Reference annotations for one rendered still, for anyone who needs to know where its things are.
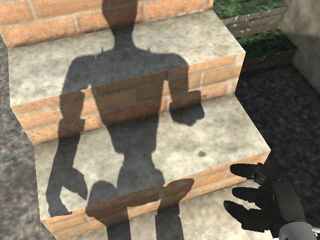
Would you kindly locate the right robot forearm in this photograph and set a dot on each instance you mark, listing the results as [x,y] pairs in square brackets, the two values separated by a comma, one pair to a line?
[297,230]

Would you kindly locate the robot right hand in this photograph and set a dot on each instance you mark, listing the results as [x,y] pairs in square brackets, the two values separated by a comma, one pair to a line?
[278,206]

